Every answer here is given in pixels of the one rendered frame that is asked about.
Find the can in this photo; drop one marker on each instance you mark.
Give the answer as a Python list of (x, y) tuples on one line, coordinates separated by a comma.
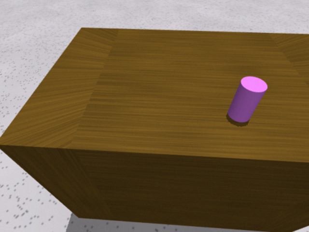
[(247, 97)]

